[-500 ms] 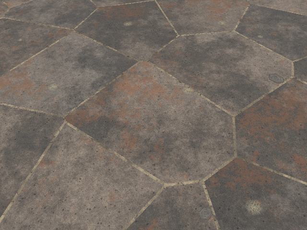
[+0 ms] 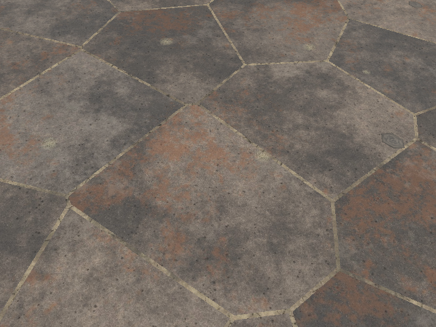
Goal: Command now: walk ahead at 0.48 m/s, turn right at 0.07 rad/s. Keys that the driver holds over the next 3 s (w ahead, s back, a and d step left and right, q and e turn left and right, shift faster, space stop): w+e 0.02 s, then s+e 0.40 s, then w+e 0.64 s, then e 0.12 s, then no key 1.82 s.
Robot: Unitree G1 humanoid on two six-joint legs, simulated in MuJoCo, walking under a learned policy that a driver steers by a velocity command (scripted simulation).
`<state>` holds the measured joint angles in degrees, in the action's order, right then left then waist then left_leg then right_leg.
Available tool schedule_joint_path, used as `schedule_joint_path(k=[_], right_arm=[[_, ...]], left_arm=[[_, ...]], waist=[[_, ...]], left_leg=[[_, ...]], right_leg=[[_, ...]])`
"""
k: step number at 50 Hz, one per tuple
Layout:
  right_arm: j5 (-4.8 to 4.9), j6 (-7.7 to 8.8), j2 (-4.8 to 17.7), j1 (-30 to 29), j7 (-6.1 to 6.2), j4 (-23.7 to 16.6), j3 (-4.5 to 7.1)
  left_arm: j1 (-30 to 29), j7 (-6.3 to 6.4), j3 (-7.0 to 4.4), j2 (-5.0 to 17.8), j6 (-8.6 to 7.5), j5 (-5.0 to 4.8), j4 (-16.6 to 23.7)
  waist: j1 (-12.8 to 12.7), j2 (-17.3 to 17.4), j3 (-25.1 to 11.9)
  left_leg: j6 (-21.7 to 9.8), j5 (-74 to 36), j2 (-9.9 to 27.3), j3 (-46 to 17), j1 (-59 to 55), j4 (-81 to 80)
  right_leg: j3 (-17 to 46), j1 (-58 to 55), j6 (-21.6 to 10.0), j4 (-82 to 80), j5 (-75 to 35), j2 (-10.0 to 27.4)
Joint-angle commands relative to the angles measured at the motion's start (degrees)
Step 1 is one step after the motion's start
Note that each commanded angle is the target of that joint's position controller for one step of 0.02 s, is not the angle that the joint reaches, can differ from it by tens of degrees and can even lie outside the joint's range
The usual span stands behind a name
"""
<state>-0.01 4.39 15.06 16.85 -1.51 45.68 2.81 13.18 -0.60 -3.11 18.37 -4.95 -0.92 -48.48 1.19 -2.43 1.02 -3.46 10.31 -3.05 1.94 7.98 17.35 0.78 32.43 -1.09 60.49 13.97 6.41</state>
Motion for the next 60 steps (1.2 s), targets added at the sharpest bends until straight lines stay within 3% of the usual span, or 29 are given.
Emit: schedule_joint_path(k=[1,5,8,10,12,13,14,15,16,17,19,21,24,27,30,32,33,34,35,36,38,42,50,54,56,57,58,59,60], right_arm=[[-0.05,1.44,8.47,-2.30,0.52,-2.89,2.11],[-1.02,1.05,8.86,-1.26,1.76,-1.27,1.71],[-0.21,0.08,10.78,-0.83,2.59,-0.27,2.16],[0.40,-1.29,11.35,-2.30,3.56,-0.53,2.50],[0.22,-2.69,10.42,-2.80,4.41,-1.61,2.23],[-1.46,-2.61,8.33,0.37,4.28,-3.21,1.27],[-2.00,-2.55,2.25,9.76,3.23,-3.02,-0.48],[-0.58,-2.79,7.51,8.39,2.43,-1.80,0.16],[0.89,-3.71,9.72,3.10,2.60,-2.93,0.93],[0.48,-4.92,9.57,0.66,3.47,-2.77,1.19],[-0.09,-6.99,9.46,-0.87,4.62,-3.70,1.65],[-0.41,-7.28,7.41,0.91,5.21,-3.49,1.46],[-0.43,-6.52,6.83,0.81,5.18,-4.02,1.55],[-0.61,-5.36,6.76,-0.50,4.41,-4.86,1.45],[-0.12,-4.07,6.98,1.60,3.50,-4.46,1.56],[-0.04,-3.22,7.29,8.86,3.06,-1.82,1.80],[-0.44,-2.77,9.47,12.34,3.21,-0.18,2.45],[-0.61,-2.70,12.59,9.29,3.31,-1.47,3.11],[-2.69,-1.77,15.60,3.36,2.79,-4.19,3.80],[-2.00,-0.90,13.56,-1.29,3.43,-5.59,3.59],[-0.17,-0.15,10.03,-2.52,4.13,-6.02,2.74],[-0.82,0.57,7.67,5.62,3.99,-4.20,1.97],[-0.25,-0.32,11.20,9.73,3.26,-2.08,3.10],[1.30,-1.19,12.74,8.55,2.69,-0.66,3.80],[1.93,-1.73,14.29,6.25,3.20,-0.86,4.24],[2.09,-1.18,13.30,6.24,3.37,-1.64,3.85],[-1.00,-0.39,7.59,7.70,2.95,-4.19,2.15],[-1.55,1.09,4.97,10.93,2.58,-7.11,0.42],[0.50,1.85,10.56,5.32,2.40,-6.46,1.92]], left_arm=[[-1.00,-0.11,-0.31,2.20,0.33,0.41,3.76],[-8.06,-1.29,0.89,-0.11,-0.62,1.08,6.14],[-8.99,-2.67,0.03,2.61,-0.62,0.47,7.92],[-5.26,-3.55,-1.06,5.06,-0.46,1.09,7.93],[5.53,-3.35,-3.07,8.51,-0.53,1.48,5.27],[8.07,-2.24,-3.92,13.11,-0.31,1.98,6.36],[4.21,-1.71,-3.22,15.11,0.15,3.04,9.02],[2.76,-1.60,-2.73,11.25,1.11,2.36,11.01],[-2.44,-1.42,-2.49,9.41,1.95,1.63,12.75],[-5.01,-0.94,-1.93,7.28,3.09,0.69,12.85],[-6.42,-0.14,-1.70,7.16,4.51,1.31,13.25],[-7.11,0.55,-1.90,7.68,5.19,2.21,13.78],[-7.99,1.93,-2.26,7.91,5.62,0.90,14.64],[-8.22,2.89,-2.94,9.04,5.94,0.78,15.01],[-6.53,2.86,-3.39,9.04,6.39,0.37,14.81],[-8.89,2.82,-3.26,7.74,6.95,-0.41,15.80],[-8.77,2.74,-2.77,4.88,7.10,-0.84,16.17],[-5.38,2.17,-1.64,-0.81,6.58,-0.99,16.10],[-8.89,1.64,-2.89,4.46,5.20,-0.60,18.90],[-7.48,1.23,-3.78,7.26,4.74,-0.54,17.84],[-2.89,0.77,-3.85,6.37,4.78,0.63,14.44],[-6.36,0.13,-2.83,2.67,4.29,0.06,15.24],[-16.62,-2.53,-1.04,-0.49,3.23,-0.72,20.27],[-16.59,-3.70,-1.13,0.32,3.18,-0.69,21.18],[-5.64,-3.45,-3.38,4.11,3.25,0.04,18.61],[3.86,-2.44,-5.23,7.65,3.68,0.13,15.96],[9.58,-0.69,-6.07,12.28,4.57,-0.28,14.68],[6.46,-0.54,-6.13,17.73,3.96,0.82,17.57],[6.55,-0.73,-4.73,11.88,3.67,1.36,17.60]], waist=[[-1.28,6.07,1.96],[0.79,5.56,2.34],[0.19,6.85,0.18],[-2.29,7.51,-1.91],[-7.00,4.68,-7.18],[-6.31,-5.95,-13.10],[0.56,-14.26,-21.09],[-3.21,-6.28,-27.42],[-3.11,-2.36,-20.07],[-2.18,2.81,-13.71],[-0.58,-0.39,-7.75],[0.22,-3.60,-7.63],[0.59,-4.86,-10.70],[0.30,-9.19,-11.14],[0.70,-10.34,-9.75],[4.69,-10.16,-6.46],[5.51,-2.13,-4.12],[1.76,15.11,-3.90],[0.76,18.16,3.46],[-1.67,15.02,5.98],[-2.37,11.82,3.24],[1.92,10.01,3.95],[6.79,10.73,7.16],[4.46,10.85,7.42],[-2.94,11.00,-1.07],[-7.55,8.95,-7.33],[-6.93,-3.88,-14.18],[-3.19,-14.95,-26.52],[-7.68,-4.76,-27.14]], left_leg=[[-9.97,-10.63,15.33,-10.66,-2.31,-11.47],[-6.24,-31.81,11.22,1.03,2.90,-8.40],[-4.82,-32.23,13.21,1.94,-2.55,-4.20],[-3.36,-36.90,14.43,1.80,-6.14,3.39],[0.19,-35.42,10.34,4.01,-4.27,21.91],[4.14,-11.48,4.90,5.34,6.58,40.51],[7.36,33.80,-4.40,-1.20,24.00,61.27],[6.88,29.17,-1.77,-9.53,24.65,65.81],[6.11,24.76,0.22,-8.93,26.84,65.03],[6.17,20.89,2.30,-8.29,26.96,61.30],[6.78,16.65,2.70,-8.38,21.60,56.39],[7.42,14.88,0.88,-7.59,19.21,53.79],[8.00,9.51,1.68,-6.65,19.17,42.21],[8.23,10.20,0.92,-4.39,13.70,32.47],[6.32,13.29,-0.25,-2.30,7.45,24.10],[2.68,9.06,0.38,-0.83,-1.62,9.80],[0.44,13.17,7.06,-7.12,-7.12,0.40],[-3.39,27.60,23.00,-26.25,-8.36,-3.09],[-8.76,38.21,26.73,-39.97,2.32,-10.00],[-7.67,36.80,25.28,-35.61,2.66,-10.11],[-3.19,25.66,20.06,-23.68,-1.04,-8.97],[-2.72,13.75,17.53,-11.00,-4.39,-9.22],[-4.02,0.73,19.94,-0.17,-8.37,-9.61],[-2.71,-16.43,20.75,4.81,-9.36,-4.19],[-0.26,-47.82,18.90,9.00,-8.14,12.71],[2.36,-46.18,16.19,10.45,-1.05,25.44],[5.53,2.03,12.23,8.62,18.50,44.48],[8.47,29.87,2.37,-0.61,32.22,63.39],[8.09,24.36,5.62,-8.21,33.35,65.96]], right_leg=[[1.93,8.88,1.56,-5.83,-7.41,2.53],[-2.33,-2.65,1.47,-23.47,-22.63,-2.60],[-1.18,-4.90,0.27,-27.80,-22.80,-4.56],[-1.59,-7.17,-1.05,-28.85,-17.18,-6.17],[-2.53,-19.21,-3.00,-34.25,-21.55,-9.06],[11.65,-32.49,-7.59,-33.46,-48.35,2.12],[33.10,-47.21,-20.53,-30.22,-69.18,16.55],[33.84,-45.02,-21.34,-34.99,-57.50,15.81],[27.81,-37.56,-18.76,-36.40,-45.42,12.44],[23.62,-28.66,-15.06,-38.86,-33.21,9.34],[21.49,-15.28,-12.97,-42.21,-21.14,5.63],[19.47,-11.68,-12.52,-42.93,-22.26,3.48],[20.27,-12.57,-10.50,-45.35,5.58,0.12],[22.05,-10.94,-8.82,-47.09,17.42,-1.09],[24.02,-9.03,-7.84,-48.00,22.97,-0.93],[22.89,-3.49,-4.39,-47.15,25.46,-3.75],[17.63,3.07,-0.82,-35.56,24.94,-8.56],[5.79,11.82,-0.10,-14.45,19.35,-15.04],[9.67,19.01,-0.87,-7.62,12.67,-11.40],[11.11,19.86,-1.14,-3.20,6.79,-9.87],[8.05,17.52,0.72,3.05,0.10,-9.29],[4.96,19.31,2.84,7.82,-6.31,-6.79],[-1.59,13.95,3.16,-13.96,-8.42,-3.37],[-5.90,4.59,-1.24,-22.53,-1.39,-5.21],[-9.00,-13.06,-4.37,-28.09,-4.48,-10.71],[-7.02,-28.68,-6.44,-31.73,-12.83,-11.85],[10.09,-48.84,-10.30,-28.62,-28.40,0.72],[42.36,-58.37,-24.27,-34.99,-30.41,17.37],[35.46,-54.15,-22.89,-37.69,-34.28,15.79]])
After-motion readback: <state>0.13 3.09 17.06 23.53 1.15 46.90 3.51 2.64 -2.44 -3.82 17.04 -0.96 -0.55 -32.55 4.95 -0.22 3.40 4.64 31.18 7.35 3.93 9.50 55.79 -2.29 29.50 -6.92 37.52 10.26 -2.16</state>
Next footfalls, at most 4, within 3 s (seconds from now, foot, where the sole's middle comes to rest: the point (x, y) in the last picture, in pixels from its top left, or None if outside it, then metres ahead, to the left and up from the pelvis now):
0.24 right None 0.31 -0.12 -0.78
0.66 left None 0.26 0.11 -0.78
1.16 right None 0.35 -0.28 -0.78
1.60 left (276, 297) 0.59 -0.19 -0.78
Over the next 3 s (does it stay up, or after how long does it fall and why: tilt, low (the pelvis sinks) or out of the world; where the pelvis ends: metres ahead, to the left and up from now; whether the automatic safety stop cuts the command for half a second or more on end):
stays up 0.45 -0.21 -0.01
